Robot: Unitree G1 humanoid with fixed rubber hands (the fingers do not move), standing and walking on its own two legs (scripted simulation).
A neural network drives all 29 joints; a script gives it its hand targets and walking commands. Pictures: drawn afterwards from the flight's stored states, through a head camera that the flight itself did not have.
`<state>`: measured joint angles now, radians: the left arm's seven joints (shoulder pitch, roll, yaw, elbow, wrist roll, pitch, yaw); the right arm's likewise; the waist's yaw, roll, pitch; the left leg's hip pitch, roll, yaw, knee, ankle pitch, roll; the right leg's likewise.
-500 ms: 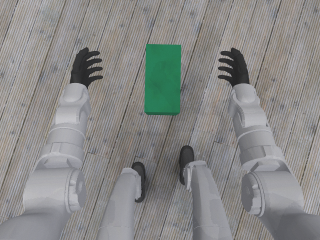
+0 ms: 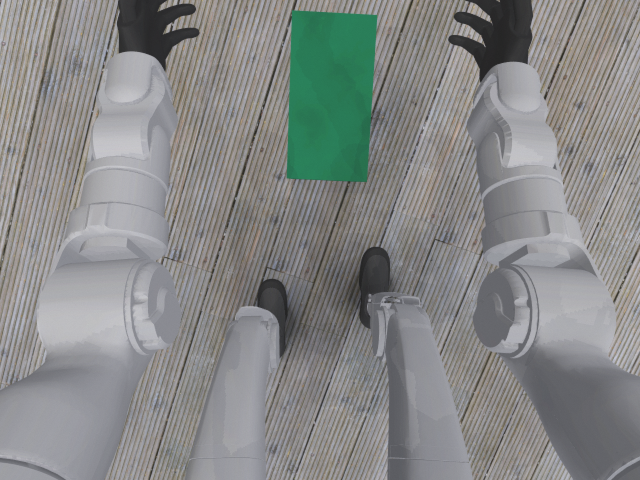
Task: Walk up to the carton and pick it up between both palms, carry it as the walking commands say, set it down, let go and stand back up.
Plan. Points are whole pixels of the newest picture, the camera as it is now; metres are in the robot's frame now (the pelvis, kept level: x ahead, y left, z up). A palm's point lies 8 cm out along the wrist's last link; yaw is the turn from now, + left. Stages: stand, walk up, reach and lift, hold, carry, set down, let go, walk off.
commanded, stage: reach and lift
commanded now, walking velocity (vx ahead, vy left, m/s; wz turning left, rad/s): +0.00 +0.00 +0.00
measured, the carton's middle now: (328, 108) +0.55 -0.03 -0.58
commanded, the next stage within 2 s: none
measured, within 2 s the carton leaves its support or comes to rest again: neither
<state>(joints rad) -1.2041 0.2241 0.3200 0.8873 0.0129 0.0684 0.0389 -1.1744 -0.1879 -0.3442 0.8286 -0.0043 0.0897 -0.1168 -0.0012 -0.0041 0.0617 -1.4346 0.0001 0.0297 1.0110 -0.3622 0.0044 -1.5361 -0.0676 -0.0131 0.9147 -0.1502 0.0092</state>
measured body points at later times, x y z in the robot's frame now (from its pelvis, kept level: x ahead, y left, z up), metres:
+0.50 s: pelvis -0.05 -0.02 -0.14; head +0.31 -0.01 +0.12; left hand +0.52 +0.15 -0.29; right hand +0.53 -0.19 -0.28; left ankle +0.01 +0.12 -0.64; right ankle +0.09 -0.14 -0.64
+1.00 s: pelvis -0.09 -0.01 -0.25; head +0.31 +0.00 -0.05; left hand +0.51 +0.16 -0.44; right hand +0.50 -0.18 -0.44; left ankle +0.01 +0.12 -0.64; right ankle +0.09 -0.14 -0.64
